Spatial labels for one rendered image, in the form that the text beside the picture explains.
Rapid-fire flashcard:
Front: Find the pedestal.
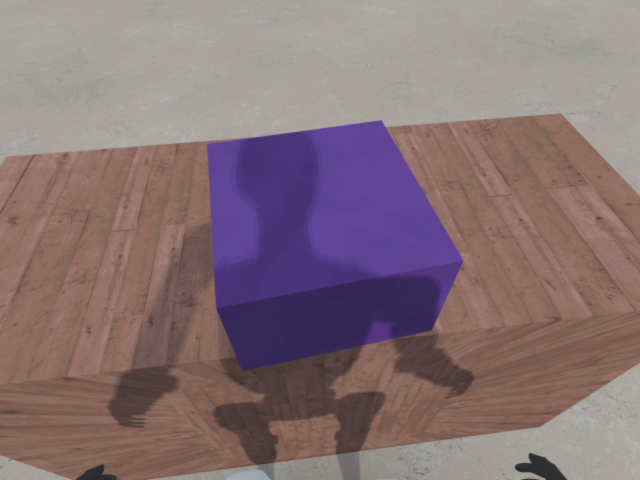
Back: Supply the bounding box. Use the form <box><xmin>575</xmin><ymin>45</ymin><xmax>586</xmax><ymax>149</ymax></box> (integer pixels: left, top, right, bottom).
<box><xmin>0</xmin><ymin>113</ymin><xmax>640</xmax><ymax>480</ymax></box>

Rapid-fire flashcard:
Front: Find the carton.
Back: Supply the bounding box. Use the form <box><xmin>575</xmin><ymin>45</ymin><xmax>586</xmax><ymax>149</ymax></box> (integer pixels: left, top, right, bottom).
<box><xmin>207</xmin><ymin>120</ymin><xmax>463</xmax><ymax>371</ymax></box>

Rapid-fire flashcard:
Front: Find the robot right hand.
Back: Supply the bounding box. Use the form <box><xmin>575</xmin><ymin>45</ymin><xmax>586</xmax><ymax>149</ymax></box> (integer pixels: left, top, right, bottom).
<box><xmin>515</xmin><ymin>453</ymin><xmax>567</xmax><ymax>480</ymax></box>

